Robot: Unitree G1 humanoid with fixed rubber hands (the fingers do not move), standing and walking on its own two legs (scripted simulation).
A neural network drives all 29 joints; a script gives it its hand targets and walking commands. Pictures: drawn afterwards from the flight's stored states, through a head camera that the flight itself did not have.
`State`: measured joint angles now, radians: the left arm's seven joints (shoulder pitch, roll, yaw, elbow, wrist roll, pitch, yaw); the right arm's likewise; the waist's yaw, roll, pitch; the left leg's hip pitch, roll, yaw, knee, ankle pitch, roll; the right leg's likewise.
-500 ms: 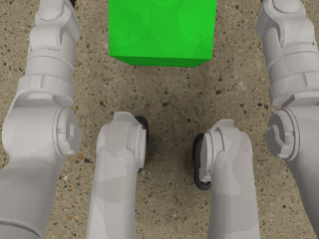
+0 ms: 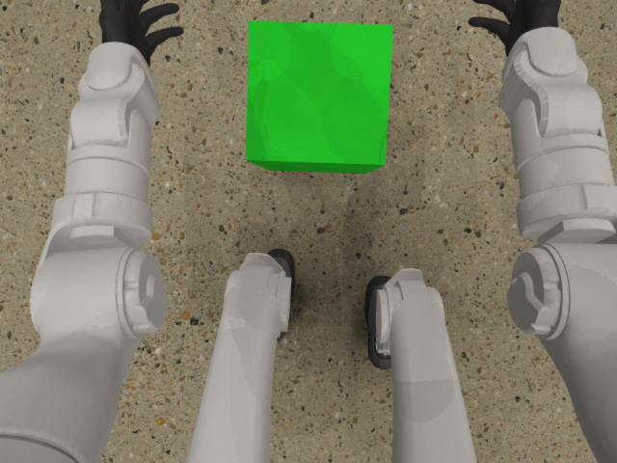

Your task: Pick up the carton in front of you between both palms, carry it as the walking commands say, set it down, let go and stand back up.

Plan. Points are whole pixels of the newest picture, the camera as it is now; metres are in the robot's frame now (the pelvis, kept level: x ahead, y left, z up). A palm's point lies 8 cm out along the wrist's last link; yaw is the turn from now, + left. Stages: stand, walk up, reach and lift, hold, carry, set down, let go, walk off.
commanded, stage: set down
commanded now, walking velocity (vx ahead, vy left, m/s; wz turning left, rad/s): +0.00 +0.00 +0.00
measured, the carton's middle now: (318, 112) +0.53 +0.06 -0.41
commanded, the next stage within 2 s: let go in 0.26 s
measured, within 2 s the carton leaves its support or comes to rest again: neither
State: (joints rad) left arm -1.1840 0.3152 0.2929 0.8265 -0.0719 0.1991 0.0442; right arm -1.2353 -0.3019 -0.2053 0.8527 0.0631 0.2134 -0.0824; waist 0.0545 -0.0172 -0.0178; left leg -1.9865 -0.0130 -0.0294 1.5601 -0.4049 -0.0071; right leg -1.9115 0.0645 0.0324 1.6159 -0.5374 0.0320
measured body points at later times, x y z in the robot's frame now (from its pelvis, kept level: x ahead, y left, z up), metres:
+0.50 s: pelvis +0.03 +0.00 +0.13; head +0.32 +0.03 +0.48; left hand +0.48 +0.25 +0.01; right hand +0.52 -0.16 +0.01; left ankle +0.11 +0.12 -0.50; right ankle +0.07 -0.12 -0.50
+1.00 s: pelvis +0.09 +0.00 +0.22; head +0.22 +0.01 +0.65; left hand +0.32 +0.25 +0.13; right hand +0.35 -0.21 +0.13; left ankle +0.11 +0.12 -0.50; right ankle +0.07 -0.12 -0.50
